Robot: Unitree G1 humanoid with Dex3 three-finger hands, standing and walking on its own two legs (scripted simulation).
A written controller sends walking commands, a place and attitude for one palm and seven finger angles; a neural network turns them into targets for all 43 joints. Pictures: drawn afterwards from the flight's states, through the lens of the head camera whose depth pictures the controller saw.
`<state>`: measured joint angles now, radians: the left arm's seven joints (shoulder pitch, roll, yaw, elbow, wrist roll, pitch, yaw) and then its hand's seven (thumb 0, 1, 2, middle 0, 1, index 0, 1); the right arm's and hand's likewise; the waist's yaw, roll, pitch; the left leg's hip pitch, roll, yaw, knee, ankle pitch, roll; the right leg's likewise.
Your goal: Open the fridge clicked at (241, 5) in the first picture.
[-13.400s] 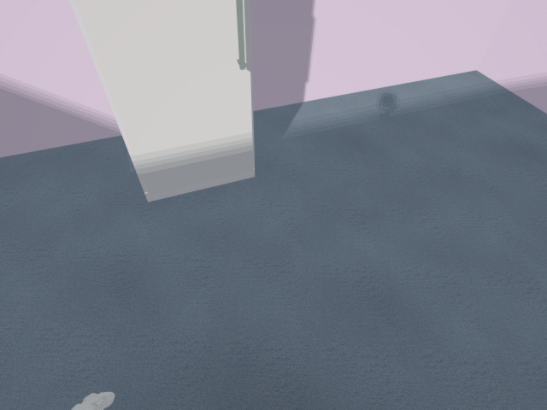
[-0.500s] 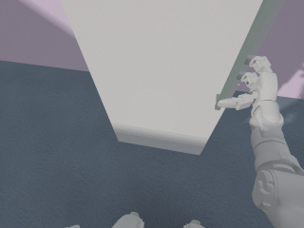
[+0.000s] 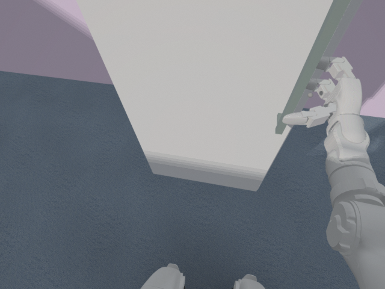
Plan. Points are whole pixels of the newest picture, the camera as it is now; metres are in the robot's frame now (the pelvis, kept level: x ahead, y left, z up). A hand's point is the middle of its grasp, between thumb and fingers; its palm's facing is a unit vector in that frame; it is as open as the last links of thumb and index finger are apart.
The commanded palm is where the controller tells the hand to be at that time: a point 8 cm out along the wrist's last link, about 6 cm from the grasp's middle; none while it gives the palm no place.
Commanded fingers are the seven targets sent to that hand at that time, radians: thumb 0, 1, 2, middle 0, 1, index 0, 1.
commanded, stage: slide the fingers in behind the handle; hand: right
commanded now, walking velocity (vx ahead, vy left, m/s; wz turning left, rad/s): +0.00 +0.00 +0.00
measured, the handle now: (306, 65) +0.55 -0.12 +0.14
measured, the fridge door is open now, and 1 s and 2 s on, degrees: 0 0 0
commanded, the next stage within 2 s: grip the handle and tug to test in 1.84 s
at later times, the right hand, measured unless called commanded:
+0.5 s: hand (300, 98) +0.50 -0.12 +0.10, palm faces -0.02 +1.00 +0.01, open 14.0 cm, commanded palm +0.47 -0.17 +0.11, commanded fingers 0.00 0.50 -0.30 0.30 1.20 0.30 1.20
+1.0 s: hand (288, 96) +0.50 -0.09 +0.10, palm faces -0.01 +1.00 +0.00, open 14.0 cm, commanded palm +0.47 -0.15 +0.11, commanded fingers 0.00 0.50 -0.30 0.30 1.20 0.30 1.20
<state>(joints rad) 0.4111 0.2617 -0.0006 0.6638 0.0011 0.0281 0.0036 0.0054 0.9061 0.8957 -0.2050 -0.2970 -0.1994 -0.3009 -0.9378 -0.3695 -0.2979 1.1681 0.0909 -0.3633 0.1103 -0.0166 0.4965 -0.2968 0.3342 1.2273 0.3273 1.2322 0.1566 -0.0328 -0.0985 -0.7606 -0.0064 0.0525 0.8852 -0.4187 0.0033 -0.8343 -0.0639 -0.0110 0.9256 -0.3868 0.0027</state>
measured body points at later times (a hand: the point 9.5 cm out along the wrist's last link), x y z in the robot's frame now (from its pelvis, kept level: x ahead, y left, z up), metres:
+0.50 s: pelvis +0.00 +0.00 +0.00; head +0.09 -0.01 +0.44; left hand +0.01 +0.26 -0.12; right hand +0.49 -0.17 +0.10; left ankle +0.00 +0.12 -0.69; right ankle +0.03 -0.12 -0.69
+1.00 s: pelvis +0.01 +0.01 +0.00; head +0.10 +0.01 +0.45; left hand +0.02 +0.27 -0.12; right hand +0.49 -0.15 +0.11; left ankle +0.00 +0.12 -0.69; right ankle +0.03 -0.12 -0.69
